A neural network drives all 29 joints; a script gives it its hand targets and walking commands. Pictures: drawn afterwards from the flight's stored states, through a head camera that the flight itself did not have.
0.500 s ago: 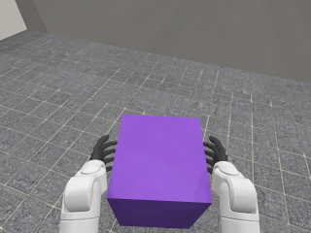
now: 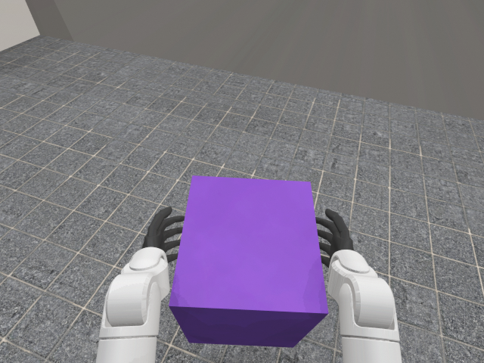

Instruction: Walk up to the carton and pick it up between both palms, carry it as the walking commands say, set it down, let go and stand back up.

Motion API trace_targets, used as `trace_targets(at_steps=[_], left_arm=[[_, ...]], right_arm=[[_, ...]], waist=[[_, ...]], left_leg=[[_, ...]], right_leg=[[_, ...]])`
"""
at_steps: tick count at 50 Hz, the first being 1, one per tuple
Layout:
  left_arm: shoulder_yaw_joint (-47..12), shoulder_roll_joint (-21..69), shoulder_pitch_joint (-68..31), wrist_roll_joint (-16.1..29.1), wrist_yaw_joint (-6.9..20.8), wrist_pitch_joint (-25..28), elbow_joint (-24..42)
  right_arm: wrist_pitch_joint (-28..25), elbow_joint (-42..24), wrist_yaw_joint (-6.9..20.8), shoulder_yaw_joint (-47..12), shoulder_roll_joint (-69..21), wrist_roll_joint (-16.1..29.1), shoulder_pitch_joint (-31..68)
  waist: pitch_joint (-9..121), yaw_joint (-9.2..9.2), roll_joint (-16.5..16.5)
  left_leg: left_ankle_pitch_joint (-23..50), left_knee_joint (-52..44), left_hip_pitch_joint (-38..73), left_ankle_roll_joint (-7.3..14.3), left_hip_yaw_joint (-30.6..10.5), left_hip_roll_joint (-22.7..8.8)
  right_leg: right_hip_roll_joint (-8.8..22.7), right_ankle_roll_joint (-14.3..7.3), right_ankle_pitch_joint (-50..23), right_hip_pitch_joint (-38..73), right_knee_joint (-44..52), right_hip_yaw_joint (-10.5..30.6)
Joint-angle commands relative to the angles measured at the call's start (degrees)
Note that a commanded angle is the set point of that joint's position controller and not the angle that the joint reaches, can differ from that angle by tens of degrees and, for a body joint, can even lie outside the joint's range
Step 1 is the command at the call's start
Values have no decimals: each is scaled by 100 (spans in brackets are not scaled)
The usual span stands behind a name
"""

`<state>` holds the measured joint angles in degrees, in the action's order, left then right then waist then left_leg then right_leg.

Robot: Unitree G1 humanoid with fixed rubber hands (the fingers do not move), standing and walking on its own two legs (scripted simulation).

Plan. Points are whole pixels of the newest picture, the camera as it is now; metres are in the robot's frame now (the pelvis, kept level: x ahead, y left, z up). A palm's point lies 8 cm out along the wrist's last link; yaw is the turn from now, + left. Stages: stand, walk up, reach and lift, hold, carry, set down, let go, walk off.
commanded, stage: carry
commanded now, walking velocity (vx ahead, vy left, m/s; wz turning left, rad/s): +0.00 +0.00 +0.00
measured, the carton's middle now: (246, 267) +0.29 +0.00 -0.01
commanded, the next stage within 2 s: hold in 0.54 s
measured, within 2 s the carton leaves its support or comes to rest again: neither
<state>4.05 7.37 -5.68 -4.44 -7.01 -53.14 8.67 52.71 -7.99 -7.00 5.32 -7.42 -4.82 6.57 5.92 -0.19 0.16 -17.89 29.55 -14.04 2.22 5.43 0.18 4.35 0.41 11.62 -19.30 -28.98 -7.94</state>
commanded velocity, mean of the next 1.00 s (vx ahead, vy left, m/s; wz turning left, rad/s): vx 0.00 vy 0.00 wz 0.00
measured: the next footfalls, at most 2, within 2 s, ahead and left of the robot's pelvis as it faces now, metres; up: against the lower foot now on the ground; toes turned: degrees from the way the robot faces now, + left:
none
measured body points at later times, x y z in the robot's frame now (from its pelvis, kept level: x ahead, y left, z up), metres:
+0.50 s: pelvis -0.01 -0.01 +0.00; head -0.02 -0.01 +0.45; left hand +0.28 +0.13 +0.05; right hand +0.28 -0.16 +0.06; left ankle -0.03 +0.09 -0.74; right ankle +0.04 -0.12 -0.74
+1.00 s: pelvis -0.04 -0.02 +0.00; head -0.08 -0.03 +0.45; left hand +0.26 +0.12 +0.05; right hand +0.26 -0.17 +0.05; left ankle -0.03 +0.09 -0.74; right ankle +0.03 -0.13 -0.74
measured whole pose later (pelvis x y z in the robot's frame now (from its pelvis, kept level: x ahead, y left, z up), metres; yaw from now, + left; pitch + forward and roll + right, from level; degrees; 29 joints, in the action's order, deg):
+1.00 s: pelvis -0.04 -0.02 +0.00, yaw +2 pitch -9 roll +0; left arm 11.3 9.1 -16.7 -14.7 -0.8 -40.7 -15.3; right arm 42.6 12.7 -2.8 13.2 -9.2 -14.2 17.1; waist -4.0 -2.2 0.7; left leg -13.6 26.1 -3.4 1.1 2.0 -0.2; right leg 0.8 -0.7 7.9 -7.0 -24.0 -3.4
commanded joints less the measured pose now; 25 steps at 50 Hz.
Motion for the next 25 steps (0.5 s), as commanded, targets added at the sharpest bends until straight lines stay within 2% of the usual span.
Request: trace_targets(at_steps=[1, 25], left_arm=[[-2671, 4001, -2141, 1009, 585, 165, 568], [-2521, 3904, -2125, 920, 643, 461, 271]], right_arm=[[-125, -557, 631, -2759, -3986, 1062, 2036], [-418, -278, 681, -2624, -3949, 979, 2027]], waist=[[1058, -1, -18], [1056, -3, -11]], left_leg=[[1332, -539, -16, 15, -586, -804], [1104, -523, -47, -32, -582, -820]], right_leg=[[531, -105, -763, 782, 301, 521], [516, -189, -847, 839, 373, 599]])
